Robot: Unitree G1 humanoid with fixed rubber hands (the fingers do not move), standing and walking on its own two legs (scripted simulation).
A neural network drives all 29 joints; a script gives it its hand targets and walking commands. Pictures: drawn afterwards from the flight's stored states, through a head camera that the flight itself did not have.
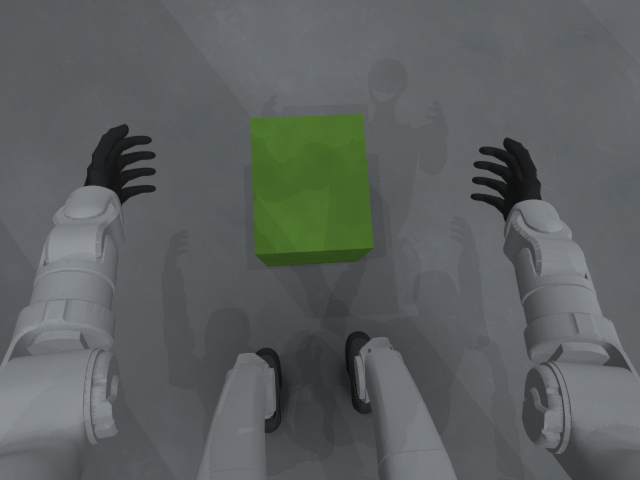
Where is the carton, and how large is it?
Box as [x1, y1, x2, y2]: [250, 114, 373, 266]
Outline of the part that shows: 362,114 250,118 255,254 267,266 356,261 373,247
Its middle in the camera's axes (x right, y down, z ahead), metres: -0.03 -0.11 +0.95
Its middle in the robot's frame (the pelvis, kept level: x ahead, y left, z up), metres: +0.56 -0.02 -0.56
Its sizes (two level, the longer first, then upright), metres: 0.299 0.247 0.263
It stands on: the floor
